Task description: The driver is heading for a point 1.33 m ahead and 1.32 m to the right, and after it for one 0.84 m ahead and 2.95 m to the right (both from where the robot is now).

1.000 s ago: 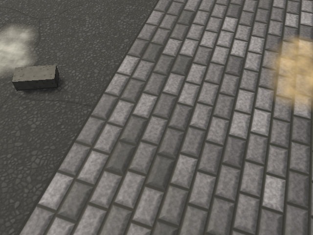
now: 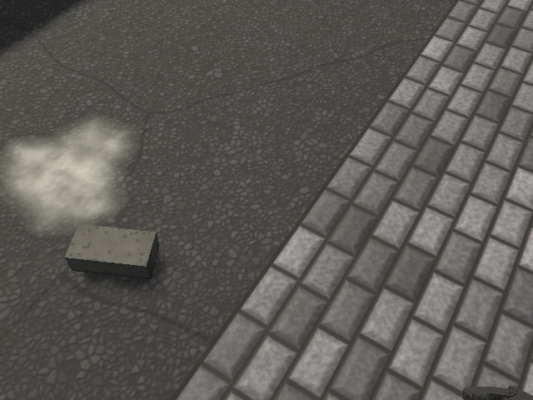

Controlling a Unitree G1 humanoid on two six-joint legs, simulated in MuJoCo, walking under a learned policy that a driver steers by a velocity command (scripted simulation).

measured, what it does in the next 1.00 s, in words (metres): walks ahead, turning right: right foot, then left foot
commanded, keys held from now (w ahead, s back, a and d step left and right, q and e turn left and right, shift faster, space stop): e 1.00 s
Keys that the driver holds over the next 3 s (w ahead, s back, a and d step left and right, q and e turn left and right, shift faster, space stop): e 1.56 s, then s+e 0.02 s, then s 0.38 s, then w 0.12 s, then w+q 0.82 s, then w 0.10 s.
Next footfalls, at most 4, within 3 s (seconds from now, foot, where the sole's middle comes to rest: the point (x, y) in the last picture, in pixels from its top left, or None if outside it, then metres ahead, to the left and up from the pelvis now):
0.34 right None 0.18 -0.15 -0.77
0.76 left None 0.23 0.08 -0.77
1.18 right None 0.07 -0.13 -0.77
1.64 left None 0.24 0.00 -0.77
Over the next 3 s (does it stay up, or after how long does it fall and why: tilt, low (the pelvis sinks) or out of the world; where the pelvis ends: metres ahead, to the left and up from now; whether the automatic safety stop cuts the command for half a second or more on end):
stays up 0.34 -0.19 0.01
